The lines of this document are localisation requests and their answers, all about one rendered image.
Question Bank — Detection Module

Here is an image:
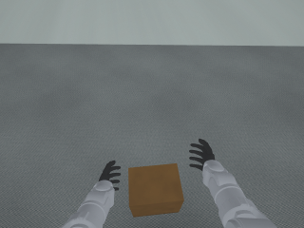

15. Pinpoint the robot right hand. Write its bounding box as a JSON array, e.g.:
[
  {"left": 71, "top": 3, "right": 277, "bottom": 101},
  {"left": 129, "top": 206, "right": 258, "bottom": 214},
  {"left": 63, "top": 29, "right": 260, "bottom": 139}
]
[{"left": 189, "top": 139, "right": 215, "bottom": 171}]

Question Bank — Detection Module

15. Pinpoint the right robot forearm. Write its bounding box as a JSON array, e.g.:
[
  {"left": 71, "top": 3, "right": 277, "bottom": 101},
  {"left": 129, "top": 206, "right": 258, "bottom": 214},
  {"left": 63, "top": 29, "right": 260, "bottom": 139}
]
[{"left": 202, "top": 160, "right": 277, "bottom": 228}]

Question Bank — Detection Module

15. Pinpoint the carton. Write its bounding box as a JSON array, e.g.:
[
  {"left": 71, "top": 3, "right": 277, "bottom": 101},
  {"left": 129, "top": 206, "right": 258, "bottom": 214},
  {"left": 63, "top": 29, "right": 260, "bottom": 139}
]
[{"left": 128, "top": 163, "right": 184, "bottom": 218}]

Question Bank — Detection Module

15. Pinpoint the right robot upper arm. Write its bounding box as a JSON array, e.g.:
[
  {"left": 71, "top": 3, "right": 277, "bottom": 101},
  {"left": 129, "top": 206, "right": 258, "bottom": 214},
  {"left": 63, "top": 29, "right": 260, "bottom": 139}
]
[{"left": 225, "top": 218, "right": 276, "bottom": 228}]

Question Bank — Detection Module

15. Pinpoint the left robot forearm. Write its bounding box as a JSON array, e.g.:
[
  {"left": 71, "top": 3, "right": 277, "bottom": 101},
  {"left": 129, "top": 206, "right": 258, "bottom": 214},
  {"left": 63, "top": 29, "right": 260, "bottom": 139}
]
[{"left": 61, "top": 180, "right": 115, "bottom": 228}]

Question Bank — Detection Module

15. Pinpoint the robot left hand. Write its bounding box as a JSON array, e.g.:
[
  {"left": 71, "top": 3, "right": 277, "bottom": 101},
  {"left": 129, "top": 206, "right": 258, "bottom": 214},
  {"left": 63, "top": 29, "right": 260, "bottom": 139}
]
[{"left": 99, "top": 160, "right": 121, "bottom": 191}]

